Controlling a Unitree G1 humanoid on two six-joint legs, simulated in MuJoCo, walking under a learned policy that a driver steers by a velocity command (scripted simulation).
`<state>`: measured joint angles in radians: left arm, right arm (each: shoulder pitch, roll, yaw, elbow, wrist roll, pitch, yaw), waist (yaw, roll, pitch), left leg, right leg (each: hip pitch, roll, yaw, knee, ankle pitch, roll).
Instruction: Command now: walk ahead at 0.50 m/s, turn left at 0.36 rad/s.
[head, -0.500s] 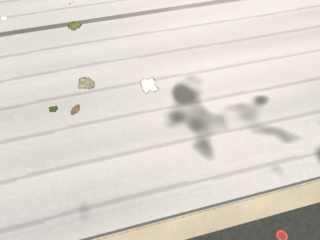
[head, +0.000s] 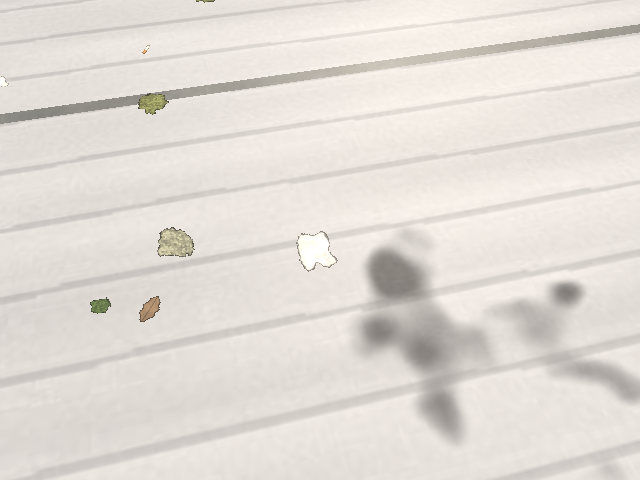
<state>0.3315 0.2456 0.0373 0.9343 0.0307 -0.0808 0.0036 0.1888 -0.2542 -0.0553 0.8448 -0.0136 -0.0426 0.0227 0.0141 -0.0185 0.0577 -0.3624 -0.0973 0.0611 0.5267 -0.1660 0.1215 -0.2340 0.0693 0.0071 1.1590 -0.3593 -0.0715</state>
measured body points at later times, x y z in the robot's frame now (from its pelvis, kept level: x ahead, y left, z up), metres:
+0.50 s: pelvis +0.27 -0.02 +0.00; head +0.31 -0.02 +0.45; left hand +0.42 +0.26 -0.08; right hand +0.34 -0.30 -0.13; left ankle +0.10 +0.05 -0.68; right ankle +0.38 -0.10 -0.73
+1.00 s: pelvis +0.49 +0.10 +0.00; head +0.52 +0.12 +0.45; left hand +0.34 +0.30 -0.14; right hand +0.78 -0.01 -0.09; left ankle +0.52 +0.20 -0.73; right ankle +0.40 -0.09 -0.68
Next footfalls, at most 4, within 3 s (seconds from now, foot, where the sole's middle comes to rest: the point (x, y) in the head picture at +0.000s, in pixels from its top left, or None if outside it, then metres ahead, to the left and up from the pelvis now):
0.44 right None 0.42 -0.09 -0.76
0.94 left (231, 438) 0.55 0.22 -0.76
1.48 right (274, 303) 0.89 0.15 -0.76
2.04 left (214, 209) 1.20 0.33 -0.76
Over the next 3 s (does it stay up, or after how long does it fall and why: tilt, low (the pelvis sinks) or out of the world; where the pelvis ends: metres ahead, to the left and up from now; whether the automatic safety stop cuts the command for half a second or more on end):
stays up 1.53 0.35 0.02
